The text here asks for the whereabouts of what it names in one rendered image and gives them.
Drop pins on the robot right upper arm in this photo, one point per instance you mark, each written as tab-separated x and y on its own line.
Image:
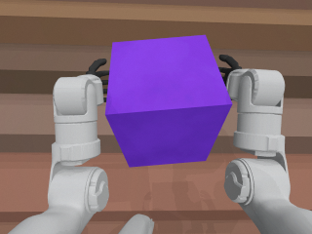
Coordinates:
262	188

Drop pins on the robot left hand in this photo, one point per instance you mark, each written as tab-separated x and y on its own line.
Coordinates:
92	71

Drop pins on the robot left forearm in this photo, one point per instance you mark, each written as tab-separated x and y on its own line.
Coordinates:
75	103

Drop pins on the robot right forearm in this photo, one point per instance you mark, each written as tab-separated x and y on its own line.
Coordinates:
260	96

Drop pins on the robot left upper arm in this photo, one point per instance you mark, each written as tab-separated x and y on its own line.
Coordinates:
75	195

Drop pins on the robot right hand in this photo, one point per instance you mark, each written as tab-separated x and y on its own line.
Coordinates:
230	61

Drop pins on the carton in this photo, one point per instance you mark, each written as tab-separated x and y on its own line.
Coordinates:
166	100

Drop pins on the robot left thigh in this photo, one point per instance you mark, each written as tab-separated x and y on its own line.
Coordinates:
138	224

